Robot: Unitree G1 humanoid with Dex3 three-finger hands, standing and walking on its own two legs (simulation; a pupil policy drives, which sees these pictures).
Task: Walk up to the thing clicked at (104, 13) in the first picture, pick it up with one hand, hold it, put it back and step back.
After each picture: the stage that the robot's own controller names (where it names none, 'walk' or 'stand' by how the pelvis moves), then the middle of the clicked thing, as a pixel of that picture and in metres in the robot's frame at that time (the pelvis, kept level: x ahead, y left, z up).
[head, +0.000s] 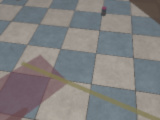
stand; (103, 11) +1.98 -0.34 -0.72
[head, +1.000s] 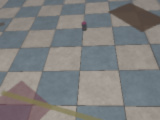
walk; (84, 26) +1.87 +0.08 -0.69
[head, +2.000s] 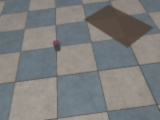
walk; (56, 46) +1.26 +0.32 -0.71
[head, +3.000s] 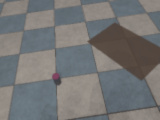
walk; (56, 79) +0.83 +0.29 -0.71
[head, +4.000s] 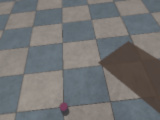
walk; (64, 109) +0.56 +0.23 -0.71
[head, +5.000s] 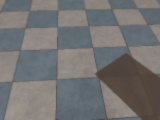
stand; out of the picture +0.42 +0.18 -0.70
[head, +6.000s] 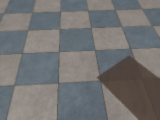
stand; out of the picture +0.39 +0.18 -0.72
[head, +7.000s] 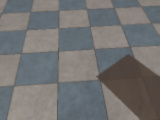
stand; out of the picture +0.38 +0.19 -0.72
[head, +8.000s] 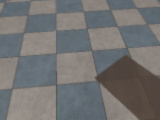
stand; out of the picture +0.38 +0.19 -0.73
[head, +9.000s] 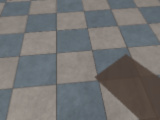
stand; out of the picture +0.38 +0.20 -0.73
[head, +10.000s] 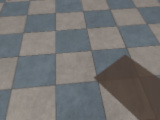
stand; out of the picture +0.38 +0.20 -0.73
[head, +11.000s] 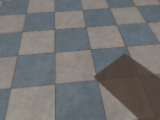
go down; out of the picture +0.38 +0.20 -0.73
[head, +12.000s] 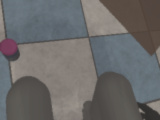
go down; (10, 50) +0.46 +0.25 -0.30
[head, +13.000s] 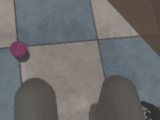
close in; (20, 52) +0.46 +0.24 -0.31
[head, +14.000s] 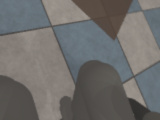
close in; out of the picture +0.44 +0.29 -0.22
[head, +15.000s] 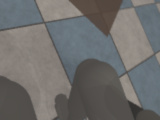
close; out of the picture +0.43 +0.29 -0.22
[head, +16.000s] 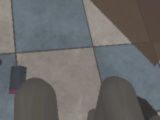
lift; (18, 80) +0.36 +0.25 -0.31
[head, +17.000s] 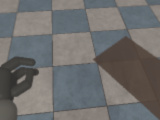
close; out of the picture +0.33 +0.18 -0.65
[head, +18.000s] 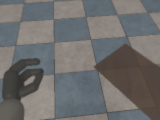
close; out of the picture +0.32 +0.19 -0.70
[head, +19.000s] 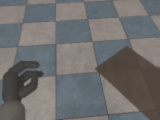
stand; out of the picture +0.32 +0.18 -0.70
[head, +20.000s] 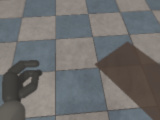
stand; out of the picture +0.32 +0.19 -0.70
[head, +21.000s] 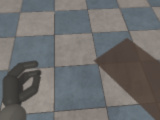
stand; out of the picture +0.32 +0.18 -0.69
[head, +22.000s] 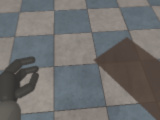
stand; out of the picture +0.33 +0.18 -0.69
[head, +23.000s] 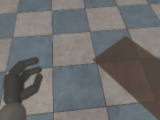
stand; out of the picture +0.32 +0.18 -0.67
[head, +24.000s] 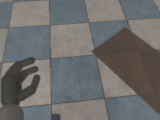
stand; out of the picture +0.33 +0.17 -0.65
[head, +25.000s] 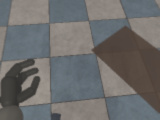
stand; out of the picture +0.32 +0.17 -0.65
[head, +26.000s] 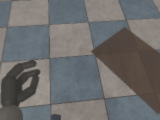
stand; out of the picture +0.32 +0.16 -0.65
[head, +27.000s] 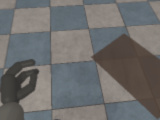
stand; out of the picture +0.32 +0.16 -0.68
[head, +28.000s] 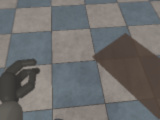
stand; out of the picture +0.32 +0.16 -0.68
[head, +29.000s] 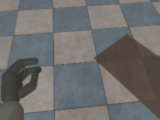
stand; out of the picture +0.32 +0.16 -0.67
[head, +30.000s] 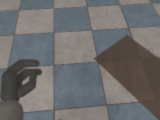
stand; out of the picture +0.32 +0.15 -0.68
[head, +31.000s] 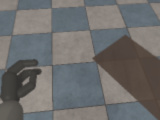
close; out of the picture +0.32 +0.15 -0.68
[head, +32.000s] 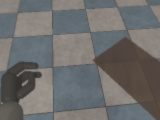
close; out of the picture +0.32 +0.14 -0.69
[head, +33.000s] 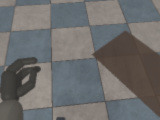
stand; out of the picture +0.32 +0.15 -0.67
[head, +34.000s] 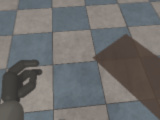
close; out of the picture +0.32 +0.14 -0.68
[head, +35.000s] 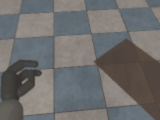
close; out of the picture +0.32 +0.13 -0.69
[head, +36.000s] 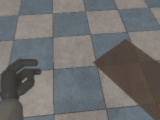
close; out of the picture +0.31 +0.13 -0.69
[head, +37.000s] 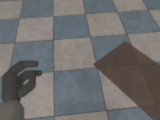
close; out of the picture +0.31 +0.13 -0.69
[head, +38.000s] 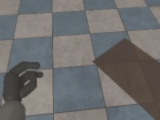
close; out of the picture +0.32 +0.12 -0.69
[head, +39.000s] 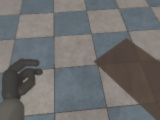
close; out of the picture +0.32 +0.12 -0.69
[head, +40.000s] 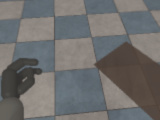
close; out of the picture +0.32 +0.12 -0.69
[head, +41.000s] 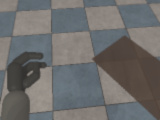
close; out of the picture +0.31 +0.11 -0.69
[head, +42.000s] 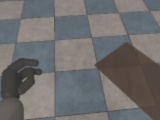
close; out of the picture +0.31 +0.10 -0.69
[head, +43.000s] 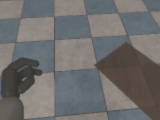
close; out of the picture +0.31 +0.10 -0.70
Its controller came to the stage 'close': yes
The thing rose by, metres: 0.01
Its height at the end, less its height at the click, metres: -0.02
